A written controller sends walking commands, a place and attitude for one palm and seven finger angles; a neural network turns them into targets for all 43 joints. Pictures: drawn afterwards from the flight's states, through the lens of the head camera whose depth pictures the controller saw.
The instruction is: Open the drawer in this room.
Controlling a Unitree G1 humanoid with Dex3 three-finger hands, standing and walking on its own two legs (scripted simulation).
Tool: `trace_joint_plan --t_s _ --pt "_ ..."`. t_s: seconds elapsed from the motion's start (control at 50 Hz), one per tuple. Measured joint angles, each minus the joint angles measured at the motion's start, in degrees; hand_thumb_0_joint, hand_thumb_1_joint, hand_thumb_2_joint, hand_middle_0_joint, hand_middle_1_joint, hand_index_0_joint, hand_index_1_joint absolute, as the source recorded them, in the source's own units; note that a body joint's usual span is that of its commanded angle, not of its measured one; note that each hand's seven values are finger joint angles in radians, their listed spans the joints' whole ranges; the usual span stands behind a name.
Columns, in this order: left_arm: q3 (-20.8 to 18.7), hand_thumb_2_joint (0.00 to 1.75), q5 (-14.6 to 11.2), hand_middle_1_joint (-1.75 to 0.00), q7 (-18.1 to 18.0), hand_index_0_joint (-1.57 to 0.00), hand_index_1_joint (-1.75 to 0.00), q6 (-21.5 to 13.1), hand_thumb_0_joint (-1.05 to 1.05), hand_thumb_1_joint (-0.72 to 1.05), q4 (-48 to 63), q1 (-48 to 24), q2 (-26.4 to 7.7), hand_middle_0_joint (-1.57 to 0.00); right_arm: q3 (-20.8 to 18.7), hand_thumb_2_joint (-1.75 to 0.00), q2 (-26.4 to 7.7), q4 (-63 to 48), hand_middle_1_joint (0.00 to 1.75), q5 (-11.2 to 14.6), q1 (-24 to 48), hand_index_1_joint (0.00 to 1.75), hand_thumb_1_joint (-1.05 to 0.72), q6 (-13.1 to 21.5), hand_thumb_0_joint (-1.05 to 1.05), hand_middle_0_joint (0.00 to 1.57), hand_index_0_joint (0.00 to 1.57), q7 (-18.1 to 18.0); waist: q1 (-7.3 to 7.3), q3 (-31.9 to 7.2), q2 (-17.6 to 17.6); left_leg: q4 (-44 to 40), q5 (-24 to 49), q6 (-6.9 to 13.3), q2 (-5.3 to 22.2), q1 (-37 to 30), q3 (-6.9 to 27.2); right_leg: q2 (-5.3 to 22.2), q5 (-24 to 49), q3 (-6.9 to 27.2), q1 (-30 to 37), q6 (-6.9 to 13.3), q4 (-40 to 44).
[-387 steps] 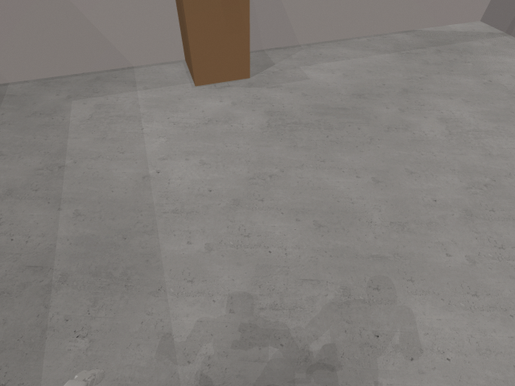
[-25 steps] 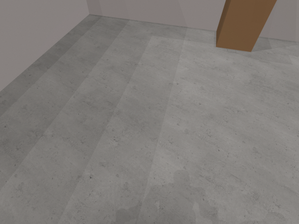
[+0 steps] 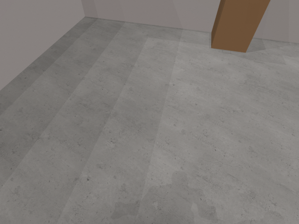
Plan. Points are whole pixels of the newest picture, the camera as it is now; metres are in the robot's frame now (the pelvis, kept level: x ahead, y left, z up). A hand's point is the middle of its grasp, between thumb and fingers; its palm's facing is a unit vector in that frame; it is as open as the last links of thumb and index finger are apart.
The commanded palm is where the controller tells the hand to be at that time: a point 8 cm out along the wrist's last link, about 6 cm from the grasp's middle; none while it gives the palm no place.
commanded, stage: turn or walk to find it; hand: left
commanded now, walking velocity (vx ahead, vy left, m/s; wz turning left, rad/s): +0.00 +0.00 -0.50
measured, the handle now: out of the picture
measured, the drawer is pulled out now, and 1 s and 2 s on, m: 0.00 0.00 0.00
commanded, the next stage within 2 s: stand and wait in 0.48 s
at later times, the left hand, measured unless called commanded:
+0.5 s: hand out of the picture +0.08 +0.20 -0.19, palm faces -0.08 -0.98 -0.17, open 7.4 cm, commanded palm none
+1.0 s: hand (96, 210) +0.18 +0.19 -0.17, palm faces -0.06 -0.97 -0.23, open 7.4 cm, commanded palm none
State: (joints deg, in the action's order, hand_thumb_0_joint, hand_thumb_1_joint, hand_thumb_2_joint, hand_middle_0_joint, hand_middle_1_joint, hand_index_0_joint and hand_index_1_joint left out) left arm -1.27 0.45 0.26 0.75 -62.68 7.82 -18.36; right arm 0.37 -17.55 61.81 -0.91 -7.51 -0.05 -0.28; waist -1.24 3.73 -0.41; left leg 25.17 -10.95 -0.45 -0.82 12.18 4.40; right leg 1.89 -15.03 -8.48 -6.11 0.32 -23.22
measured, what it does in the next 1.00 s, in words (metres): walks ahead: right foot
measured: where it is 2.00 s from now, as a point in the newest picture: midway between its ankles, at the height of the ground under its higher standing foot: outside the picture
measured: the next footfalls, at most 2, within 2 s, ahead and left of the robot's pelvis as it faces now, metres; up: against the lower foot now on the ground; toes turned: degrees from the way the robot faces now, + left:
right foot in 0.76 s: +0.13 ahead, -0.12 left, +0.00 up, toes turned -11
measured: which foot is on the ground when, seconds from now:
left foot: down 0.00-1.00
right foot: down 0.00-0.52, up 0.54-0.74, down 0.76-1.00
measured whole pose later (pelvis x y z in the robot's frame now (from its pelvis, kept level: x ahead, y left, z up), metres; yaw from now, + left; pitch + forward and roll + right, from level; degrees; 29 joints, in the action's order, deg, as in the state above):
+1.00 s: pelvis +0.13 +0.00 +0.00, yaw -4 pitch +0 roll +0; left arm -0.5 0.5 -1.6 -1.4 -64.0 11.8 -10.5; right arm -0.9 -9.3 66.4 -0.7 -14.3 2.0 -2.5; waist 0.4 0.8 -0.9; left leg 23.4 -19.7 -0.4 1.7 3.6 -4.7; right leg 2.4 -16.9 -5.9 -9.3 -0.4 -26.4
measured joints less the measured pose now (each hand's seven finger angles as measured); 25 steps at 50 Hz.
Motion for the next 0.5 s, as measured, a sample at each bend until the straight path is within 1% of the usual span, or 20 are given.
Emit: trace_joint_plan --t_s 0.1,0.22,0.28,0.34,0.36,0.4,0.44,0.46,0.48,0.5 --pt "-0.3 0.9 0.0 -0.3 -0.5 -0.2 -0.3 1.3 0.01 0.9 0.9 0.9 0.0 -0.2 -0.4 -0.9 -0.2 -1.3 0.3 -0.2 0.4 0.3 -0.91 -0.5 0.01 0.2 0.2 -1.1 0.03 -0.1 -0.1 1.4 -1.1 -0.2 1.1 0.7 -2.1 -0.8 -0.1 2.2 -1.6 0.1 -1.3" --pt "-0.3 0.9 0.1 -0.3 0.0 -0.2 -0.3 2.5 0.01 0.9 3.1 2.3 2.2 -0.2 -0.5 -0.9 1.9 -3.4 0.3 -0.3 -1.2 0.3 -0.91 -1.1 0.01 0.2 0.2 -1.4 0.42 0.6 0.4 4.7 -3.2 -0.1 2.2 2.5 -4.8 -1.5 -1.5 5.0 -4.9 0.1 -5.4" --pt "-0.2 0.9 0.4 -0.3 0.7 -0.2 -0.3 2.6 0.01 0.9 4.1 3.5 3.5 -0.2 -0.5 -0.9 3.1 -3.8 0.3 -0.5 -3.2 0.3 -0.91 -1.3 0.01 0.2 0.2 -1.1 0.72 0.1 0.5 6.6 -4.6 0.0 2.7 3.2 -5.8 -1.9 -3.1 6.0 -6.1 0.2 -7.5" --pt "-0.4 0.9 0.8 -0.3 1.4 -0.2 -0.3 2.3 0.01 0.9 4.9 5.3 4.8 -0.2 -0.7 -0.9 4.0 -3.6 0.3 -0.7 -5.9 0.3 -0.91 -1.4 0.01 0.2 0.2 -0.6 0.98 -1.4 0.4 9.1 -8.9 0.4 3.2 3.9 -6.4 -2.4 -7.2 6.6 -6.7 0.7 -9.4" --pt "-0.5 0.9 0.9 -0.3 1.5 -0.2 -0.3 2.0 0.01 0.9 5.1 6.0 5.1 -0.2 -0.8 -0.9 4.3 -3.5 0.3 -0.7 -6.9 0.3 -0.91 -1.3 0.01 0.2 0.2 -0.5 1.05 -1.9 0.4 10.1 -10.8 0.5 3.3 4.2 -6.5 -2.5 -7.4 6.7 -6.8 0.9 -9.4" --pt "-0.7 0.9 0.8 -0.3 1.6 -0.21 -0.3 1.0 0.01 0.9 5.1 7.2 5.7 -0.2 -1.0 -0.9 4.6 -3.1 0.3 -0.7 -8.5 0.3 -0.91 -1.0 0.01 0.2 0.2 -0.3 1.25 -2.6 0.6 13.0 -13.7 0.6 3.6 5.1 -7.1 -2.3 -4.4 6.7 -6.4 1.1 -8.8" --pt "-0.8 0.9 0.8 -0.3 1.2 -0.21 -0.3 0.0 0.01 0.9 4.5 8.1 6.3 -0.2 -1.3 -0.9 4.8 -2.4 0.3 -0.6 -9.7 0.3 -0.91 -0.7 0.01 0.2 0.2 -0.2 1.55 -2.8 0.4 16.6 -15.0 0.2 4.1 6.2 -7.9 -2.1 -5.1 6.1 -5.2 0.5 -8.4" --pt "-0.8 0.9 0.9 -0.3 1.0 -0.21 -0.3 -0.4 0.01 0.9 4.1 8.5 6.6 -0.2 -1.4 -0.9 4.8 -2.0 0.3 -0.5 -10.1 0.3 -0.91 -0.6 0.01 0.2 0.2 -0.1 1.61 -3.0 0.5 17.0 -15.1 0.1 4.3 6.5 -8.4 -1.9 -5.8 5.9 -4.5 0.1 -7.9" --pt "-0.8 0.9 0.9 -0.3 0.7 -0.21 -0.3 -0.6 0.01 0.9 3.6 8.9 6.8 -0.2 -1.5 -0.9 4.9 -1.7 0.3 -0.5 -10.4 0.3 -0.91 -0.5 0.01 0.2 0.2 -0.1 1.67 -3.0 0.6 15.5 -14.2 0.0 4.4 6.2 -8.9 -1.6 -6.5 5.7 -3.8 -0.3 -7.7" --pt "-0.8 0.9 0.8 -0.3 0.5 -0.21 -0.3 -0.7 0.01 0.9 3.2 9.2 7.0 -0.2 -1.5 -0.9 5.0 -1.5 0.3 -0.4 -10.7 0.3 -0.91 0.0 0.01 0.2 0.2 -0.2 1.73 -2.9 0.7 12.3 -11.3 0.0 4.4 5.3 -9.3 -1.3 -7.2 5.6 -3.4 -0.8 -8.0"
